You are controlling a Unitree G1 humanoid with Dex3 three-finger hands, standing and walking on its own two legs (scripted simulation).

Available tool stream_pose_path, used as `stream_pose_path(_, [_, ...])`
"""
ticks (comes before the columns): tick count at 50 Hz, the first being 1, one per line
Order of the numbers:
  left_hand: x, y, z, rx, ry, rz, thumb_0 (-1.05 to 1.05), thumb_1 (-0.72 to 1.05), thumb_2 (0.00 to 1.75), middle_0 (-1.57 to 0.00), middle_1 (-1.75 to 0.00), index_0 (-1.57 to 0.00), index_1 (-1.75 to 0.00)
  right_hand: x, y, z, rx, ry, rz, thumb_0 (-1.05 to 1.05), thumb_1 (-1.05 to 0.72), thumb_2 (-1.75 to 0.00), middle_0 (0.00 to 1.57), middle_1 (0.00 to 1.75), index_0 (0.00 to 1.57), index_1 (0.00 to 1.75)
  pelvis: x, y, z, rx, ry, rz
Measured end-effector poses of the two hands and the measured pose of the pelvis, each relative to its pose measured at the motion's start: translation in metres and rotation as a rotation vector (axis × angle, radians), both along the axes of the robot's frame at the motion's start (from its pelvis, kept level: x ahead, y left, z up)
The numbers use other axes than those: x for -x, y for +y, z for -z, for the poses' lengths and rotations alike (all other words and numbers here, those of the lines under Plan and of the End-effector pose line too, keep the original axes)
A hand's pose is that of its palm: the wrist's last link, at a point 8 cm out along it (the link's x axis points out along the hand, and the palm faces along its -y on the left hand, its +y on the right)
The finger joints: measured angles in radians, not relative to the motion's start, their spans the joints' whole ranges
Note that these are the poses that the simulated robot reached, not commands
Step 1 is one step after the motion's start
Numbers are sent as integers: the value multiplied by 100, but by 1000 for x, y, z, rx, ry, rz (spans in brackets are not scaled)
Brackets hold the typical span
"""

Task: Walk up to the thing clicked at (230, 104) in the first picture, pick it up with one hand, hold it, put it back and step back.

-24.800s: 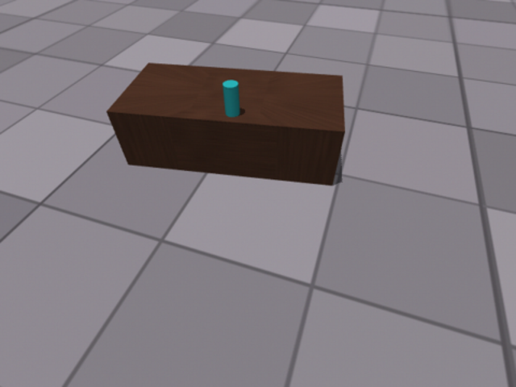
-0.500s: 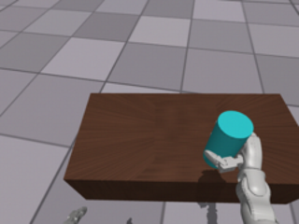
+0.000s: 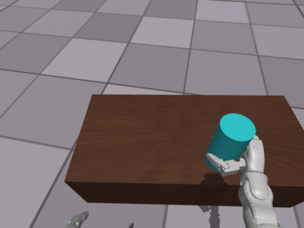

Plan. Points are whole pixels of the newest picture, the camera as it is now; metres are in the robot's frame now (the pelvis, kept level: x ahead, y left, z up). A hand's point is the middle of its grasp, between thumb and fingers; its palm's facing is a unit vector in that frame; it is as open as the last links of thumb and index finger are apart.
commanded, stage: crouch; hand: right
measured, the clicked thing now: (226, 145) +0.33 -0.17 +0.06
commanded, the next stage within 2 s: lower in 1.10 s
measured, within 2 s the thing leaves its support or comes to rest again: neither
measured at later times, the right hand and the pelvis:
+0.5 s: hand (218, 152) +0.39 -0.20 -0.09, palm faces +0.19 +0.98 -0.02, open 10.2 cm; pelvis -0.02 +0.00 -0.10, yaw +0 degrees
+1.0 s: hand (215, 155) +0.42 -0.21 -0.17, palm faces +0.19 +0.98 +0.00, open 10.2 cm; pelvis -0.05 +0.00 -0.17, yaw +1 degrees
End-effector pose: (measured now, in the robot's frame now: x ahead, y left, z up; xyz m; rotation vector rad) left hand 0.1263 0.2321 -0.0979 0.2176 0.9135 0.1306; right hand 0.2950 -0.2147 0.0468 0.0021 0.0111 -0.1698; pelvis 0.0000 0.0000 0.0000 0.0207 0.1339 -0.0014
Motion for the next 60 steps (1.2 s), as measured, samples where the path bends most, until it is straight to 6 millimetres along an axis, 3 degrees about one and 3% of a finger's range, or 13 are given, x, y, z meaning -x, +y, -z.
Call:
stream_pose_path(7, [2,4,7,-10,18,8,1,91,92,-20,-30,-19,-30,-4,-5,19,-12,20,31,-1,37,-106,72,95,72,95,4,2,7,2,29,2])
stream_pose_path(13, [8,12,26,-37,57,22,1,91,92,-19,-30,-19,-30,-19,-12,54,-5,36,45,-1,37,-107,71,96,72,96,10,4,25,4,100,2])
stream_pose_path(22, [24,29,81,-81,136,20,0,91,92,-19,-30,-19,-30,-54,-27,118,22,0,29,-1,39,-108,71,97,72,97,16,5,79,0,259,-4])
stream_pose_path(30, [43,29,130,-59,223,15,1,90,92,-19,-30,-19,-30,-68,-35,155,17,0,23,-1,39,-109,72,96,72,96,23,3,117,-5,330,-3])
stream_pose_path(41, [62,28,166,-54,258,24,0,91,91,-20,-30,-20,-30,-77,-39,194,9,8,26,-1,39,-109,72,96,72,96,41,5,151,-14,381,-2])
stream_pose_path(60, [83,35,200,-102,319,-1,0,91,90,-20,-30,-20,-30,-100,-49,233,-1,21,18,-1,39,-108,72,96,72,97,47,-1,189,-32,439,-6])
